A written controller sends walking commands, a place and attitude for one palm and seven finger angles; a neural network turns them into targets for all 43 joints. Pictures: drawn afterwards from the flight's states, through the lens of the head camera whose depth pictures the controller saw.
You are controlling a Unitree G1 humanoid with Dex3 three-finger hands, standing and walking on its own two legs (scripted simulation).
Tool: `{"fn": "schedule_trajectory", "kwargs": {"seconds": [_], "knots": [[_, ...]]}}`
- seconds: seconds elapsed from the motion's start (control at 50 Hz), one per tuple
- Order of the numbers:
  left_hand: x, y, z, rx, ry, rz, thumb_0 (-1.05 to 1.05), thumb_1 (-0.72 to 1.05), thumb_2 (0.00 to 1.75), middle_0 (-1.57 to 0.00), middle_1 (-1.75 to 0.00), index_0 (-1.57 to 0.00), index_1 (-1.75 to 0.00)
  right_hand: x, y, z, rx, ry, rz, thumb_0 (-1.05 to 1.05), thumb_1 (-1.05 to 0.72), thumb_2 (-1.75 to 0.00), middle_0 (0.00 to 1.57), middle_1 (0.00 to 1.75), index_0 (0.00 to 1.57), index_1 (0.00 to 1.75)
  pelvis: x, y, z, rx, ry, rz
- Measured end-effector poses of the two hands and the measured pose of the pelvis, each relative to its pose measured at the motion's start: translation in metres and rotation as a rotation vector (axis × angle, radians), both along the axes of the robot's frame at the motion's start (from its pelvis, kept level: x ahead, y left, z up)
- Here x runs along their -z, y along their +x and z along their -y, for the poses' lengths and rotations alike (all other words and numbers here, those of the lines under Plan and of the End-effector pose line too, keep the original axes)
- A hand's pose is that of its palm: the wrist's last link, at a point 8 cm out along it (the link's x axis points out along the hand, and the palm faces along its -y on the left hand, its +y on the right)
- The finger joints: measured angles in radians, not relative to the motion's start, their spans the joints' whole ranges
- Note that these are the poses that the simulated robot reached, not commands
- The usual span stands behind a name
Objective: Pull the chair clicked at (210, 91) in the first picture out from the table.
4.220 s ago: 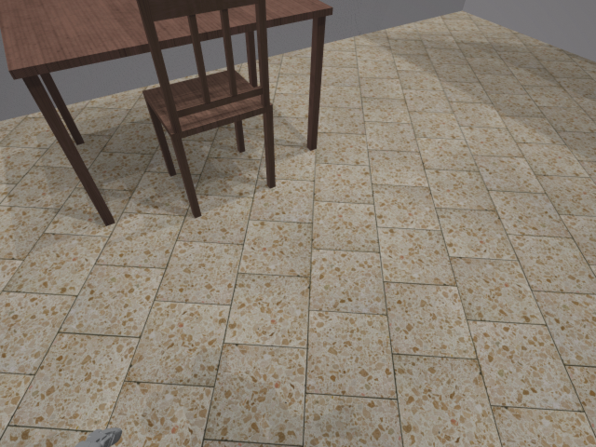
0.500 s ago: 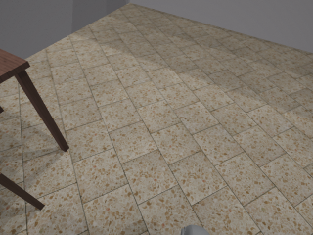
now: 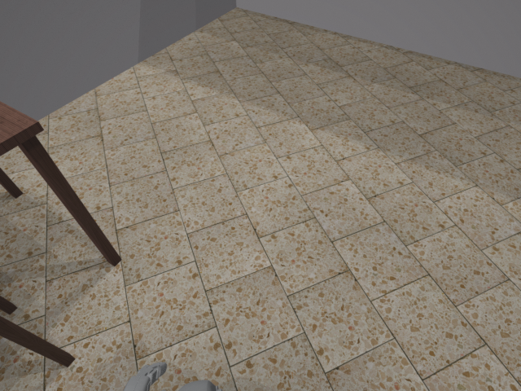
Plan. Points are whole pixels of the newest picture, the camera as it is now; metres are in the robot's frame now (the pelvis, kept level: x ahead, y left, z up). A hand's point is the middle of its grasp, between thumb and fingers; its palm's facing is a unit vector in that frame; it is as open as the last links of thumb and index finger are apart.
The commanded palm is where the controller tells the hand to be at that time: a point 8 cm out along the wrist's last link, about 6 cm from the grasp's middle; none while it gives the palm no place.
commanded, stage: turn to face it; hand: left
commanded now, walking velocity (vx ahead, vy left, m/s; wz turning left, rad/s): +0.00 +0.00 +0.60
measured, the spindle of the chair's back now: out of the picture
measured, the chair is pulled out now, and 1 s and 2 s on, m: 0.00 0.00 0.00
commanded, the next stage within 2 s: take the last steps up to it in 1.66 s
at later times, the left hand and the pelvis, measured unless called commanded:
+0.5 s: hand out of the picture +0.02 +0.26 -0.16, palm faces +0.31 -0.91 -0.29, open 7.4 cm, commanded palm none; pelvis +0.00 +0.02 +0.01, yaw +16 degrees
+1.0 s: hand out of the picture -0.08 +0.16 -0.16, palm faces +0.58 -0.77 -0.25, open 7.4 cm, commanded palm none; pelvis -0.02 -0.03 +0.00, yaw +36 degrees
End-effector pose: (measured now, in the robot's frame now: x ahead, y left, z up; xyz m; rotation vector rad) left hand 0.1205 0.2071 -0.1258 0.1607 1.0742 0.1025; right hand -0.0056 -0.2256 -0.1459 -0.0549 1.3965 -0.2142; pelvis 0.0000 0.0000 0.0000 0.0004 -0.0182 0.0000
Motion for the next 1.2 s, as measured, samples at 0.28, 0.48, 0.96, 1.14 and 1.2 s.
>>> {"fn": "schedule_trajectory", "kwargs": {"seconds": [0.28,0.48,0.96,1.14,1.2], "knots": [[0.024,-0.091,-0.095,-0.24,0.016,-0.169,0.01,0.91,0.89,-0.2,-0.3,-0.2,-0.3,-0.033,0.102,-0.015,-0.267,-0.148,0.165,0.0,-0.91,-0.9,0.19,0.3,0.2,0.3,0.002,-0.002,-0.035,-0.157,-0.037,-0.025],[-0.001,-0.121,-0.099,-0.35,0.081,-0.167,0.01,0.91,0.9,-0.2,-0.3,-0.2,-0.3,-0.028,0.128,-0.022,-0.371,-0.083,0.167,0.01,-0.91,-0.9,0.2,0.3,0.2,0.3,-0.006,-0.001,-0.023,-0.265,-0.025,-0.034],[-0.008,-0.216,0.009,-0.639,0.03,-0.15,0.01,0.91,0.89,-0.2,-0.3,-0.2,-0.3,-0.014,0.2,-0.008,-0.699,-0.043,0.119,0.01,-0.91,-0.9,0.19,0.3,0.2,0.3,-0.005,-0.011,0.03,-0.607,0.025,-0.023],[0.029,-0.311,-0.008,-0.81,-0.03,-0.28,0.01,0.91,0.89,-0.2,-0.3,-0.2,-0.3,-0.027,0.227,-0.101,-0.895,-0.046,0.275,0.01,-0.91,-0.9,0.19,0.3,0.2,0.3,0.011,-0.035,0.001,-0.704,0.0,-0.02],[0.022,-0.32,-0.019,-0.841,-0.025,-0.28,0.01,0.91,0.89,-0.2,-0.3,-0.2,-0.3,-0.037,0.222,-0.115,-0.921,-0.049,0.296,0.01,-0.91,-0.9,0.2,0.3,0.2,0.3,0.003,-0.04,-0.004,-0.732,-0.021,-0.011]]}}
